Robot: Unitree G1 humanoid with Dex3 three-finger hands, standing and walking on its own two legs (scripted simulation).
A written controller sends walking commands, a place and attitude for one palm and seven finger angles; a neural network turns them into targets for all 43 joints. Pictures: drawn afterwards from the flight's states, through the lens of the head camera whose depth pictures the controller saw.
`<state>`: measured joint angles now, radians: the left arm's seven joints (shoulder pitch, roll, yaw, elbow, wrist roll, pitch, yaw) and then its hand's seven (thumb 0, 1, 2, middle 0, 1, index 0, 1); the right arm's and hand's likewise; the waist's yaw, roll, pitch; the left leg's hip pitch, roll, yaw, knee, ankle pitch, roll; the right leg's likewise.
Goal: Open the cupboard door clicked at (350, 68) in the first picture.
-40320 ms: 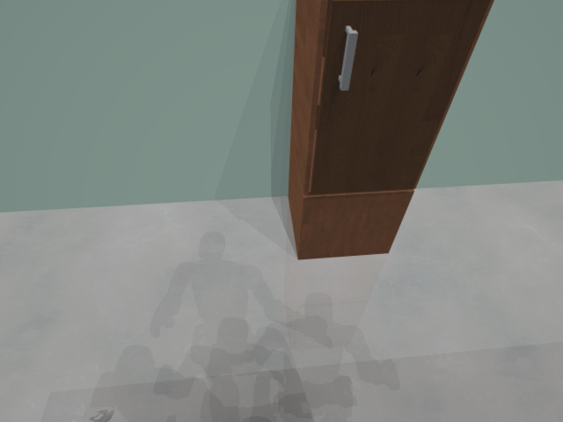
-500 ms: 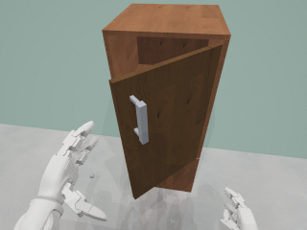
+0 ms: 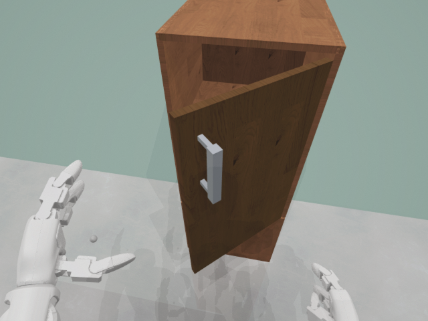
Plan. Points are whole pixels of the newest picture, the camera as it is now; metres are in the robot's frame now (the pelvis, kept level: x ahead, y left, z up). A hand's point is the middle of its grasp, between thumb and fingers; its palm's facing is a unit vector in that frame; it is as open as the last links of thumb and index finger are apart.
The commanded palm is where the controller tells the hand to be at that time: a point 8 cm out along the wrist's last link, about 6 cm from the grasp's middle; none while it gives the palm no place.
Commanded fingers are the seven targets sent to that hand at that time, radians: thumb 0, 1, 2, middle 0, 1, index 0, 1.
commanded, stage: draw the hand back to the body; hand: left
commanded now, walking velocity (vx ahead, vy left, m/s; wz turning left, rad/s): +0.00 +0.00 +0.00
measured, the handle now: (208, 169) +0.34 +0.06 +0.13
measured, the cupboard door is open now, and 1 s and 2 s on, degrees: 44 44 44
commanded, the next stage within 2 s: step back with the hand held close in 0.80 s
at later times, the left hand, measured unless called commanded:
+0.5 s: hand (62, 216) +0.20 +0.25 +0.16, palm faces +0.46 -0.79 -0.40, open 8.3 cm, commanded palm +0.15 +0.28 +0.18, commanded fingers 0.00 0.90 0.90 -0.20 -0.30 -0.20 -0.30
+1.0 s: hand (62, 218) +0.20 +0.24 +0.17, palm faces +0.46 -0.78 -0.42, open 7.5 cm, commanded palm +0.15 +0.28 +0.18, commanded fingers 0.00 0.90 0.90 -0.20 -0.30 -0.20 -0.30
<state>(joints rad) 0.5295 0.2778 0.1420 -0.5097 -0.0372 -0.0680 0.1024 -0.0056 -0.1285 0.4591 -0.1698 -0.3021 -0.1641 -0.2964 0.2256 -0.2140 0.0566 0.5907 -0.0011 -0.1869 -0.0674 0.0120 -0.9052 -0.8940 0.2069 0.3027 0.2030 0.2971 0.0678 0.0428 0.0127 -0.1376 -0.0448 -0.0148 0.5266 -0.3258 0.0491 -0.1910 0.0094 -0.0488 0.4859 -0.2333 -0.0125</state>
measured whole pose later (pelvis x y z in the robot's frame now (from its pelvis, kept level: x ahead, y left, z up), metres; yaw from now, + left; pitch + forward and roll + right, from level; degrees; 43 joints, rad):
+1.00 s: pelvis +0.00 -0.02 +0.01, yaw -1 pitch -4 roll -1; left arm 0.46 0.34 0.36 -0.36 -0.05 -0.15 0.12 0.02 0.89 0.90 -0.21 -0.30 -0.21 -0.30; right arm 0.20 -0.22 0.01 0.64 0.01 -0.10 -0.06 0.01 -0.91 -0.89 0.21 0.30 0.20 0.30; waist 0.06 0.08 0.01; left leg -0.08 -0.01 -0.02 0.43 -0.29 0.02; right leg -0.13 0.05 -0.05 0.37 -0.18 -0.04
